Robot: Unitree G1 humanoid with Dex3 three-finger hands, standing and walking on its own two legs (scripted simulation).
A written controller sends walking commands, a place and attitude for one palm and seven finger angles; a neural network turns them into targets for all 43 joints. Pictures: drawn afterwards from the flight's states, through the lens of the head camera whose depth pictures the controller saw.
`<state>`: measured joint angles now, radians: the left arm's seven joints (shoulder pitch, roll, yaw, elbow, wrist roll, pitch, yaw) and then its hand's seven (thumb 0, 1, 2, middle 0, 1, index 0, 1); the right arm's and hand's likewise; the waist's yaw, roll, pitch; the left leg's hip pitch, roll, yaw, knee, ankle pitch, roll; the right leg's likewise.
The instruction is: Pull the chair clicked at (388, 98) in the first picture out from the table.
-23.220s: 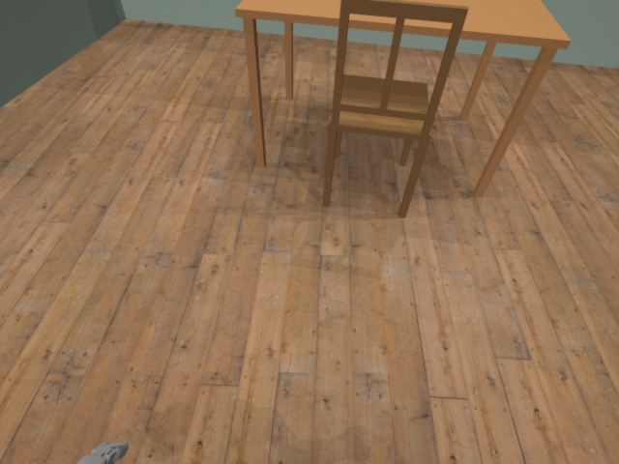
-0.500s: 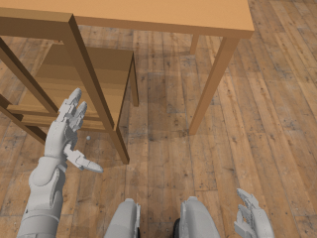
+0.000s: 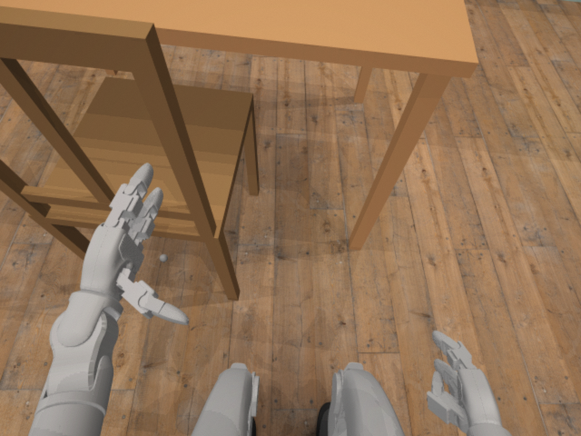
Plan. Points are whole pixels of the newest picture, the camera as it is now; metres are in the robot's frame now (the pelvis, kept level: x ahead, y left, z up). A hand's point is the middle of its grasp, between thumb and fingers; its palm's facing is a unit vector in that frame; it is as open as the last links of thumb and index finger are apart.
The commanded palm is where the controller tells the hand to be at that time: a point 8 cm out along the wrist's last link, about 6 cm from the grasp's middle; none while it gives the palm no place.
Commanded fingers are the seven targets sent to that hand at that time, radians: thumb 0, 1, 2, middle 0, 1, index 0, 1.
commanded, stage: aim the fingers beside a spindle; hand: left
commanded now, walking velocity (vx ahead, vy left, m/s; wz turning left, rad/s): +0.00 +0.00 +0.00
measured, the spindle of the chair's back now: (64, 143) +0.49 +0.37 +0.04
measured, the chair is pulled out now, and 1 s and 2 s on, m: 0.00 0.00 0.00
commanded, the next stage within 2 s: push the fingers through the gap in 0.06 s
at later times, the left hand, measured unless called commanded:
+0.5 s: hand (173, 232) +0.36 +0.18 +0.03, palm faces -0.10 -0.99 -0.02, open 16.9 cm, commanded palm +0.34 +0.24 +0.04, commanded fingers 0.00 -0.50 0.30 -0.06 -0.08 -0.06 -0.08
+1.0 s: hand (173, 207) +0.40 +0.19 +0.04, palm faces -0.07 -1.00 -0.03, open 16.9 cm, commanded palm +0.38 +0.24 +0.04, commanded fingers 0.00 -0.50 0.30 -0.06 -0.08 -0.06 -0.08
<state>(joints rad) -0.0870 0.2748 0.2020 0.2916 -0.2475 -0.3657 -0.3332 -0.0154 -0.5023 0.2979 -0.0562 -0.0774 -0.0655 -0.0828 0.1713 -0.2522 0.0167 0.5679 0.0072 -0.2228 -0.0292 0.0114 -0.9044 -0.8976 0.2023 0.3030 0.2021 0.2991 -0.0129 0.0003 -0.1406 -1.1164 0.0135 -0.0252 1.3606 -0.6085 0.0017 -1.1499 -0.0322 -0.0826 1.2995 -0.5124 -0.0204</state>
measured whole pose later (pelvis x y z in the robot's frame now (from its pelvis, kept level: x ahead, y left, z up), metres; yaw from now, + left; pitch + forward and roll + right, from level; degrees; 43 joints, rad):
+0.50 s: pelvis +0.00 +0.00 +0.00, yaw +0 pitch +22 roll -2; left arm -0.23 0.29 0.22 0.41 -0.22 -0.34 -0.31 -0.02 -0.50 0.30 -0.06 -0.08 -0.07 -0.08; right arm 0.19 -0.25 0.02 0.60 0.00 -0.21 -0.03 0.01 -0.90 -0.90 0.20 0.30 0.20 0.30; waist -0.04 0.00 -0.14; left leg -1.14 0.01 -0.02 1.36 -0.61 0.00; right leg -1.17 -0.03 -0.08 1.29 -0.51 -0.02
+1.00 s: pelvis +0.00 +0.00 +0.00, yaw -1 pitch +23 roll -2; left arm -0.40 0.33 0.28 0.62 -0.21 -0.40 -0.32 -0.02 -0.50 0.30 -0.06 -0.08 -0.06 -0.08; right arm 0.22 -0.26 0.01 0.62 0.01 -0.17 -0.03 0.01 -0.90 -0.90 0.20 0.30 0.20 0.30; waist -0.05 0.00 -0.15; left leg -1.15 0.02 -0.02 1.35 -0.60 0.00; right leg -1.19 -0.02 -0.07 1.29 -0.50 -0.02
